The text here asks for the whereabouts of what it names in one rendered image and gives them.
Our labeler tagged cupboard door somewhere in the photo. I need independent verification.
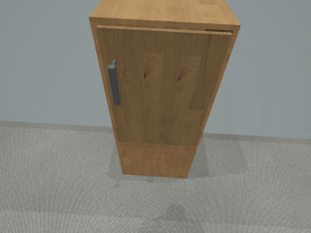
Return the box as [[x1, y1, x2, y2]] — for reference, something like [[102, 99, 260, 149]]
[[95, 25, 232, 147]]

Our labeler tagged handle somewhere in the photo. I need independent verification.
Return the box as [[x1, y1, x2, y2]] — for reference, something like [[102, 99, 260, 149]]
[[108, 59, 121, 106]]

